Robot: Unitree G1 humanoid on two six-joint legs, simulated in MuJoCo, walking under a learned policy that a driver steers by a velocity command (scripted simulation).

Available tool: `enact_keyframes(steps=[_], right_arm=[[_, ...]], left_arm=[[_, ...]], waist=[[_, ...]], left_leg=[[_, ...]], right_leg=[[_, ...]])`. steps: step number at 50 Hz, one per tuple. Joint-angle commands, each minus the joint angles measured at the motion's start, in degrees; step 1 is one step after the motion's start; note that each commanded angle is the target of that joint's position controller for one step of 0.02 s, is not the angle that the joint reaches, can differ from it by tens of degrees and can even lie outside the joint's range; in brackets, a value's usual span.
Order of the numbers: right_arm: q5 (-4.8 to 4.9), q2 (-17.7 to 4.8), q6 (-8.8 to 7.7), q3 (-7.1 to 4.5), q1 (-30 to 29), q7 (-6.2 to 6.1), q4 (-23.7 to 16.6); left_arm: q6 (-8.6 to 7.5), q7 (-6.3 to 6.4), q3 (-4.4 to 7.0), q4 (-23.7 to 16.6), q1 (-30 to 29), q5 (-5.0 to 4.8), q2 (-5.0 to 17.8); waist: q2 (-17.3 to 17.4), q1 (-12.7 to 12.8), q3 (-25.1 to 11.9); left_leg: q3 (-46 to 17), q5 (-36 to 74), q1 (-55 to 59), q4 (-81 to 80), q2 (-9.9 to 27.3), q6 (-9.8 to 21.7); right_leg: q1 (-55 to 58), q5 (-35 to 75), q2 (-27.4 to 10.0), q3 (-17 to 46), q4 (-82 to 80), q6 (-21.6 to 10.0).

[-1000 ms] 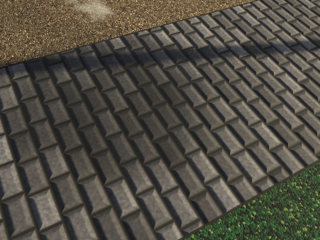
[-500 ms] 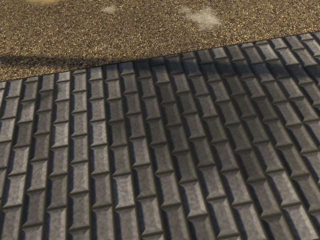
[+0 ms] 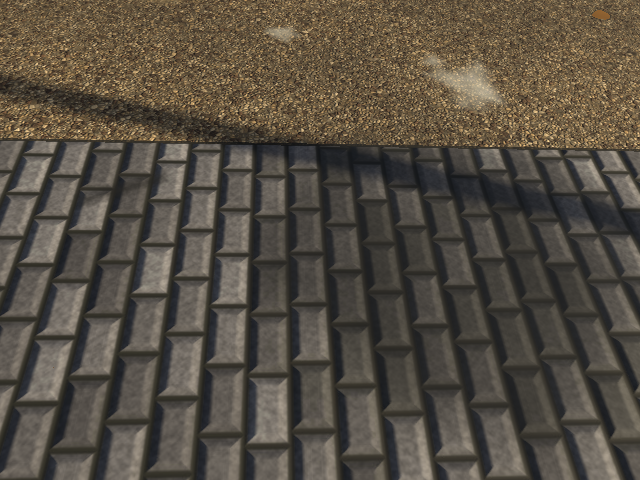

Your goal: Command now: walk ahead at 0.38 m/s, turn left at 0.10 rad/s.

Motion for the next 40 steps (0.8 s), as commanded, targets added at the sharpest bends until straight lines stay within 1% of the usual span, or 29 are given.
enact_keyframes(steps=[1,3,6,8,10,11,12,13,14,15,16,17,18,19,20,21,23,25,27,29,30,31,33,35,36,37,38,39,40], right_arm=[[0.15,-10.0,-1.49,-2.90,-1.7,-0.43,-3.1],[0.28,-10.8,-1.52,-3.16,-0.2,-0.46,-1.9],[0.73,-11.5,-1.33,-3.43,2.4,-0.48,0.0],[1.07,-11.8,-1.08,-3.56,3.3,-0.53,1.1],[1.36,-12.3,-0.73,-3.76,3.3,-0.73,1.8],[1.32,-12.7,-0.49,-3.87,3.1,-0.82,2.0],[1.06,-13.3,-0.24,-4.00,2.1,-0.96,2.0],[0.89,-13.2,0.17,-3.88,1.4,-1.16,2.0],[0.40,-11.8,0.34,-3.21,2.4,-1.55,2.0],[-0.68,-7.3,-0.33,-1.66,7.8,-1.40,-0.2],[-0.59,-4.2,-1.81,-0.51,9.4,-0.95,0.1],[1.37,-9.5,-3.00,-1.63,2.0,-0.29,-1.1],[2.24,-10.5,-3.87,-1.73,-2.9,0.04,-2.5],[1.32,-10.2,-4.38,-1.58,-5.3,-0.15,-2.8],[0.35,-10.0,-4.33,-1.87,-5.3,-0.34,-2.7],[0.01,-9.4,-3.96,-1.91,-4.1,-0.30,-2.6],[-0.51,-8.0,-3.08,-1.69,-2.8,-0.37,-2.5],[-0.97,-7.3,-2.49,-1.43,-5.9,-0.76,-3.8],[-0.96,-6.4,-2.72,-1.02,-10.8,-0.80,-5.1],[-0.71,-5.2,-3.28,-0.54,-15.7,-0.38,-6.1],[-0.42,-4.9,-3.53,-0.39,-17.9,-0.06,-6.4],[-0.05,-4.9,-3.76,-0.38,-19.7,0.26,-6.8],[0.48,-6.0,-4.18,-0.76,-21.8,0.79,-7.4],[0.67,-7.6,-4.57,-1.49,-21.5,1.14,-7.6],[0.76,-8.4,-4.78,-1.85,-20.2,1.20,-7.4],[0.81,-9.1,-4.99,-2.38,-16.8,1.09,-6.6],[0.39,-10.9,-5.24,-3.37,-11.1,0.70,-5.4],[-1.03,-14.5,-5.22,-4.32,-2.7,0.05,-5.1],[-2.06,-18.5,-4.19,-5.21,0.0,0.21,-3.6]], left_arm=[[-1.19,-0.06,0.09,-5.2,-7.1,0.23,2.3],[-1.31,-0.31,-0.43,-6.3,-9.8,0.01,1.5],[-1.74,-1.06,-1.01,-8.2,-13.7,-0.28,1.1],[-2.14,-1.66,-1.19,-9.3,-15.1,-0.43,1.3],[-2.53,-2.14,-1.06,-9.8,-14.5,-0.38,2.2],[-2.62,-2.17,-0.82,-9.7,-13.2,-0.34,2.9],[-2.56,-1.96,-0.28,-9.1,-10.1,-0.32,4.1],[-2.39,-1.53,0.73,-7.4,-3.7,-0.18,5.7],[-2.08,-0.95,1.88,-5.1,5.3,-0.21,8.2],[-1.69,-0.34,3.26,-4.4,13.2,0.61,14.1],[-1.78,-1.02,2.74,-3.5,15.1,-0.27,13.2],[-1.78,-0.83,1.59,-4.0,12.2,-0.72,9.0],[-1.56,-0.50,1.27,-4.9,8.3,-0.36,7.8],[-1.35,-0.24,0.95,-5.8,5.2,0.09,6.8],[-1.32,-0.16,0.56,-6.6,3.2,0.79,5.6],[-1.31,0.01,0.29,-7.3,2.1,1.28,4.7],[-1.57,0.44,0.43,-7.6,1.7,0.62,4.7],[-1.88,1.01,0.80,-7.3,2.7,0.19,5.7],[-1.78,1.59,1.13,-6.9,4.4,-0.06,6.4],[-1.30,2.06,1.41,-6.4,6.5,-0.51,7.1],[-1.03,2.24,1.52,-6.1,7.8,-0.68,7.4],[-0.75,2.35,1.61,-5.8,9.2,-0.85,7.6],[-0.14,2.57,1.66,-5.4,11.1,-1.19,7.5],[0.40,2.83,1.78,-5.6,11.5,-1.08,7.4],[0.67,2.90,1.92,-5.8,11.1,-0.91,7.4],[0.93,2.87,1.85,-6.1,10.3,-0.78,7.0],[0.94,2.69,1.23,-6.6,10.1,-0.45,5.1],[0.84,2.52,-0.08,-8.4,9.6,0.75,1.5],[0.25,2.58,-1.21,-10.3,17.6,-0.50,-2.3]], waist=[[8.0,-1.0,3.9],[8.4,-2.1,4.8],[7.7,-3.5,6.6],[7.8,-3.4,7.4],[8.5,-2.3,7.0],[9.2,-1.4,5.8],[10.3,0.4,3.2],[10.1,4.0,-1.7],[8.9,7.7,-8.3],[-3.1,7.1,-18.1],[-12.7,5.7,-24.1],[-8.0,7.5,-16.1],[-4.0,6.7,-8.5],[0.6,5.2,-4.3],[1.4,3.0,-1.9],[0.1,1.2,-1.7],[-1.4,-0.2,-1.0],[-0.9,-0.1,1.0],[-0.3,1.5,2.2],[-0.6,3.5,2.4],[-0.8,4.5,2.3],[-1.0,5.3,2.2],[-1.4,5.8,1.9],[-2.4,4.8,1.2],[-3.3,3.8,0.8],[-3.9,1.7,-0.3],[-3.2,-1.4,-4.2],[2.5,-5.0,-12.8],[22.2,-0.7,-19.9]], left_leg=[[-9.6,5.5,2.3,-9.7,13.2,8.8],[-8.0,6.7,1.4,-9.8,13.2,8.6],[-6.9,7.9,2.2,-9.3,14.4,8.7],[-6.9,9.8,4.0,-8.1,15.7,8.4],[-7.0,14.2,6.4,-6.0,16.9,7.5],[-6.8,19.7,7.5,-4.1,17.0,6.9],[-5.3,30.8,8.7,-0.1,16.5,6.1],[-2.3,42.3,8.2,8.6,14.3,4.6],[0.4,43.7,2.1,20.8,11.7,2.5],[2.4,23.3,-18.4,43.8,6.2,-1.5],[-4.0,-18.6,-31.6,56.1,-2.2,-3.5],[-7.3,-17.0,-38.9,61.2,1.2,-2.6],[-5.8,-11.8,-40.9,60.0,3.9,-1.6],[-4.7,-7.5,-39.2,56.5,6.2,-1.2],[-4.8,-4.4,-35.8,52.6,7.8,-1.3],[-5.1,-2.7,-32.7,50.7,8.5,-1.6],[-4.2,-1.7,-30.8,46.9,8.6,-3.2],[-3.4,2.3,-31.9,41.1,8.4,-5.0],[-3.2,9.9,-31.8,32.3,7.5,-6.0],[-2.6,16.6,-28.8,23.2,5.5,-6.5],[-2.1,18.6,-27.2,20.2,4.4,-6.8],[-2.1,19.6,-26.1,18.2,3.7,-6.9],[-3.3,18.8,-25.3,14.6,2.9,-6.5],[-4.3,15.1,-23.5,11.9,2.6,-5.5],[-4.1,12.3,-21.6,11.3,2.6,-4.6],[-3.1,10.9,-16.7,9.6,2.4,-3.3],[-3.4,10.3,-7.2,8.5,3.7,-1.3],[-12.3,11.5,7.2,10.6,13.8,2.7],[-36.9,11.1,24.3,7.3,26.9,12.0]], right_leg=[[-8.4,7.7,-0.4,1.1,-8.6,1.6],[-6.8,10.8,0.5,0.6,-14.1,1.9],[-5.8,11.8,1.4,0.0,-19.4,1.1],[-5.4,10.4,1.8,0.1,-21.9,-0.3],[-3.4,7.7,2.4,-0.1,-24.0,-2.0],[-0.8,6.0,3.3,-0.8,-24.4,-2.9],[3.9,4.4,5.1,-2.6,-24.4,-4.1],[13.1,4.7,7.4,-4.7,-25.2,-5.9],[27.8,5.6,6.9,-3.6,-23.5,-7.9],[50.8,0.5,-7.9,19.6,-22.9,-15.9],[58.8,-13.8,-14.9,45.1,-35.1,-21.3],[54.4,-19.1,-13.6,42.8,-38.7,-18.5],[46.0,-16.1,-11.9,35.1,-39.4,-16.5],[37.6,-10.3,-9.8,29.3,-40.1,-15.8],[31.0,-5.1,-7.6,25.4,-41.4,-15.3],[27.2,-3.0,-6.0,23.5,-42.9,-15.4],[22.7,0.7,-4.8,20.2,-45.0,-16.6],[19.6,3.9,-3.8,17.1,-46.3,-16.8],[18.8,5.7,-2.1,14.6,-46.0,-15.3],[18.2,5.8,-0.5,12.8,-44.6,-13.5],[18.4,5.2,-0.4,12.9,-43.9,-13.0],[19.0,4.4,-0.8,13.8,-43.1,-12.9],[22.4,3.0,-2.0,16.6,-40.3,-12.4],[26.1,2.4,-3.5,20.2,-36.8,-11.2],[27.0,3.4,-4.0,21.5,-34.8,-10.6],[26.7,5.5,-3.3,21.7,-31.8,-9.6],[24.8,8.2,-0.1,19.9,-24.5,-7.8],[18.1,2.1,4.2,15.5,-7.9,-5.2],[-2.0,-25.0,11.9,8.5,11.1,-1.3]])
Keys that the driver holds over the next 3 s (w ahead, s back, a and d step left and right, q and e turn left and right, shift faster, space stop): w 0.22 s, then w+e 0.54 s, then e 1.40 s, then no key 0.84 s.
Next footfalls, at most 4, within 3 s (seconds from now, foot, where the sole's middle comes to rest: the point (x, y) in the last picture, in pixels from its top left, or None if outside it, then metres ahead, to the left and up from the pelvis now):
0.28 right None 0.31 -0.15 -0.79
0.78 left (289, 429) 0.62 0.04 -0.79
1.22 right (417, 425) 0.63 -0.24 -0.79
1.64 left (326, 375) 0.75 -0.05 -0.79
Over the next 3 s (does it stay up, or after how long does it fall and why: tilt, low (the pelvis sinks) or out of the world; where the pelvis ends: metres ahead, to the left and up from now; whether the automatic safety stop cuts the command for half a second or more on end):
stays up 0.63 -0.11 -0.01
